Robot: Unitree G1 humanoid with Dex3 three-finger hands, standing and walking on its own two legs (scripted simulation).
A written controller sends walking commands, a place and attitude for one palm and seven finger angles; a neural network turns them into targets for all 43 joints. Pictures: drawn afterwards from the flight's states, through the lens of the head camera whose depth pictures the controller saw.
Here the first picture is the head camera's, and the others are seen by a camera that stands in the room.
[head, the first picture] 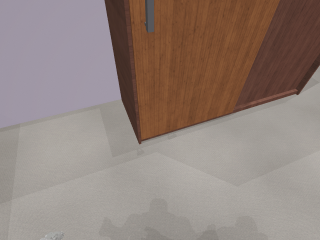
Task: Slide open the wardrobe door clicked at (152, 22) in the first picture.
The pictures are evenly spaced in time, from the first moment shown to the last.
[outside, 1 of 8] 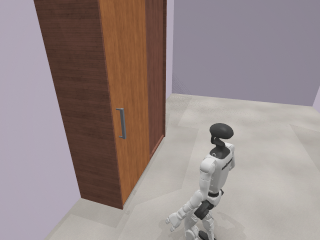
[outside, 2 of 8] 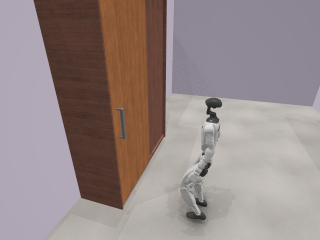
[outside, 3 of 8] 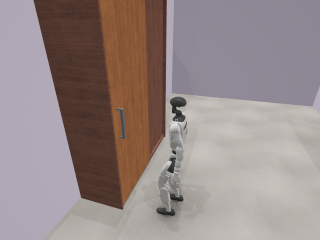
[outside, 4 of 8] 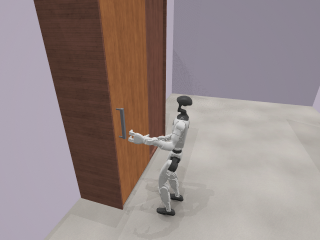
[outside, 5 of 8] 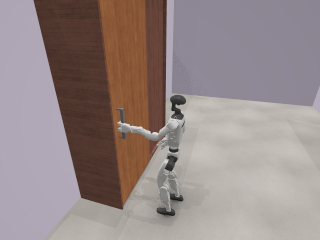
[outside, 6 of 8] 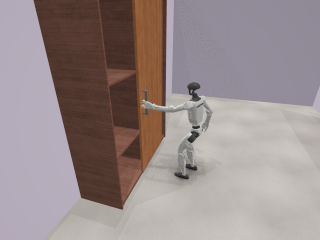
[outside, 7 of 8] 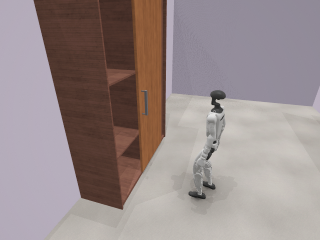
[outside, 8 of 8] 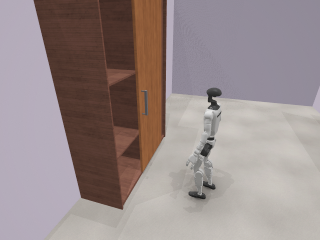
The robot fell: no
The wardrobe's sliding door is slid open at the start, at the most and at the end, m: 0.00 0.59 0.57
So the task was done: yes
